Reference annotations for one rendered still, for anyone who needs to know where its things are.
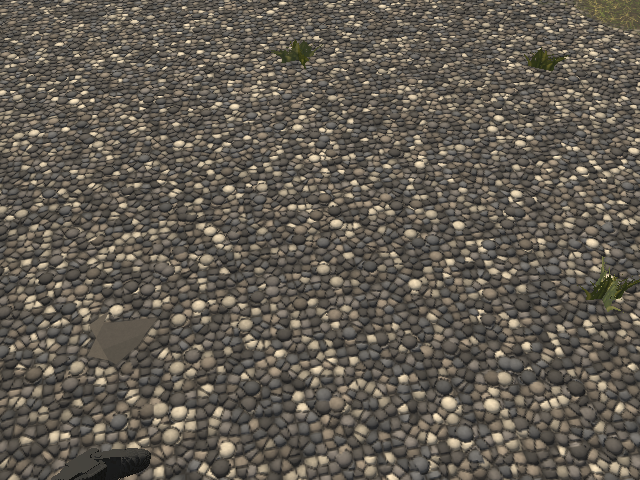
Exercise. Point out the left robot hand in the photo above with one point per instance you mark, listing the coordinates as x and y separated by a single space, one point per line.
106 465

